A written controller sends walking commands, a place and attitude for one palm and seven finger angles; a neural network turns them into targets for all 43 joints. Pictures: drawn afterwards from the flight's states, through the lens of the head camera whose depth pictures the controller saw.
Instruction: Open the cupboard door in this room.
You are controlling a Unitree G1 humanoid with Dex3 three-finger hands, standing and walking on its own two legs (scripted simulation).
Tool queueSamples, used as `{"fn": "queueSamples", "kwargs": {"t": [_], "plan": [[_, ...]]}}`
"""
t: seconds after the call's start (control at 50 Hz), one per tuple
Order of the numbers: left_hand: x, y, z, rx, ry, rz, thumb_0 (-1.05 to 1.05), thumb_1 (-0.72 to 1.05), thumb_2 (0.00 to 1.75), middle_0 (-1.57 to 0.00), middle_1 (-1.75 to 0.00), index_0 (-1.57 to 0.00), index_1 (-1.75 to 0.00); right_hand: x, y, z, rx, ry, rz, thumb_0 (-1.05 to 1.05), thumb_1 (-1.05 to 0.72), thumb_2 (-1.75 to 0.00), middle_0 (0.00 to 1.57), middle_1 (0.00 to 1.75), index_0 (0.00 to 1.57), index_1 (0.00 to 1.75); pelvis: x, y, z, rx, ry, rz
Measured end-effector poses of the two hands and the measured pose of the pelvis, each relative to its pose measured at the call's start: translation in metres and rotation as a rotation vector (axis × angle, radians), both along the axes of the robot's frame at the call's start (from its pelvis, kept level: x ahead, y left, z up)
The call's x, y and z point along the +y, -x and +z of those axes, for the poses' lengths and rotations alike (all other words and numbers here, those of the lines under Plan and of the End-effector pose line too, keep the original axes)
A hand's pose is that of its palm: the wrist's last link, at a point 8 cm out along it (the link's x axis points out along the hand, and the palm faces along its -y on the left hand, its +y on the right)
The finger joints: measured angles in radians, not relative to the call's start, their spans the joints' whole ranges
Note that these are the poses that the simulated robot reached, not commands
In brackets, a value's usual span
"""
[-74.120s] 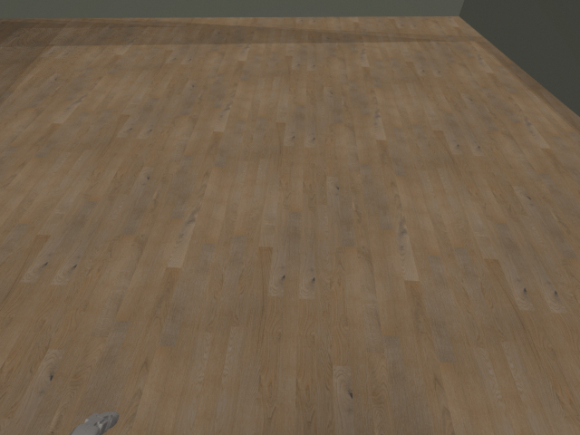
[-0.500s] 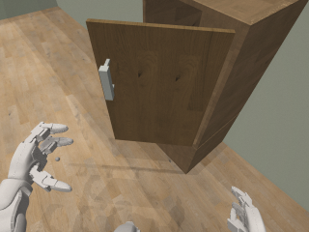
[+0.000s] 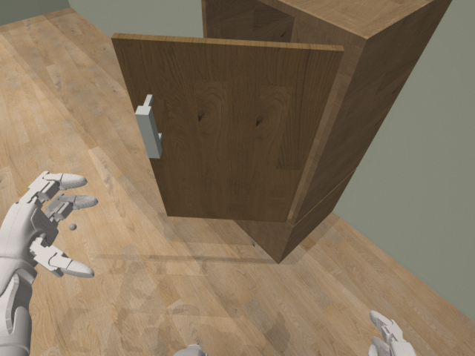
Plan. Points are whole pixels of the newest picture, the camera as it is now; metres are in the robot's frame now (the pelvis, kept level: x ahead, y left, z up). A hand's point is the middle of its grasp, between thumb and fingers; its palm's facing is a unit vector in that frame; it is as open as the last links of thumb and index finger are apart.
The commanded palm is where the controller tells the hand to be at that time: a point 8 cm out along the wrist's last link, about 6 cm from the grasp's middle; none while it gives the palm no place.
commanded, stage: raise the hand with hooked fingers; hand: left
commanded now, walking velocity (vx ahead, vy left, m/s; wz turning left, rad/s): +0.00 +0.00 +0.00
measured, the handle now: (152, 126) +0.53 +0.20 +0.06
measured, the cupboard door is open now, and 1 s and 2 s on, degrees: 45 45 45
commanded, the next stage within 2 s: move the hooked fingers beside the handle in 0.22 s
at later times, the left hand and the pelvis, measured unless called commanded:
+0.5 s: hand (77, 221) +0.30 +0.26 +0.07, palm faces +0.05 -1.00 -0.03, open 14.0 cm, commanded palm +0.28 +0.31 +0.08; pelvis -0.01 -0.01 +0.00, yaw +1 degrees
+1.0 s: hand (91, 187) +0.37 +0.27 +0.07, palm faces +0.02 -1.00 -0.01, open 14.0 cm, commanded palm +0.34 +0.32 +0.07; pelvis +0.00 -0.01 -0.01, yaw -1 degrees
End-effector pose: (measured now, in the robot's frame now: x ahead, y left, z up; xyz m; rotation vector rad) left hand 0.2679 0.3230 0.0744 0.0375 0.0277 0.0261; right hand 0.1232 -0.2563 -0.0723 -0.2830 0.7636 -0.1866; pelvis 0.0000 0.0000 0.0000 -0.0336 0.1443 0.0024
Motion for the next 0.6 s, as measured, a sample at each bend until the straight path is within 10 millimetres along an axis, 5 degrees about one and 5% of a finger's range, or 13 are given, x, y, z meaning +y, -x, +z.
{"fn": "queueSamples", "kwargs": {"t": [0.4,0.6], "plan": [[-0.008,0.005,0.003,0.002,-0.002,0.012,-0.01,-0.5,0.3,-0.3,-1.2,-0.3,-1.2,-0.002,-0.014,-0.003,-0.034,-0.027,0.021,0.01,-0.91,-0.89,0.21,0.3,0.21,0.3,-0.011,0.003,0.0,-0.008,-0.007,0.008],[-0.007,-0.03,0.001,-0.001,0.004,0.0,-0.01,-0.5,0.3,-0.3,-1.2,-0.3,-1.2,-0.013,0.0,-0.011,0.031,0.006,0.001,0.01,-0.91,-0.89,0.21,0.3,0.21,0.3,-0.015,0.007,-0.003,0.009,-0.003,0.013]]}}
